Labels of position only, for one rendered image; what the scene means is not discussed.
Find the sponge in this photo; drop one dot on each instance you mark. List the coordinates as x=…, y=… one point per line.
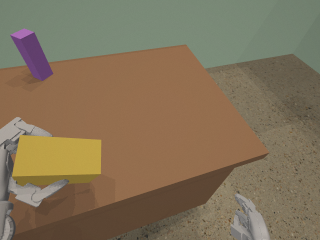
x=43, y=160

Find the right robot hand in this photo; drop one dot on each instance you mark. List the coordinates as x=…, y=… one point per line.
x=254, y=226

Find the table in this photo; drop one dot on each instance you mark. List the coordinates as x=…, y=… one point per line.
x=169, y=138

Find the left robot forearm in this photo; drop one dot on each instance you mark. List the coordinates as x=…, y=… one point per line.
x=7, y=223

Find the left robot hand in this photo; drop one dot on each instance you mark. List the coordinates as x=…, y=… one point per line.
x=9, y=140

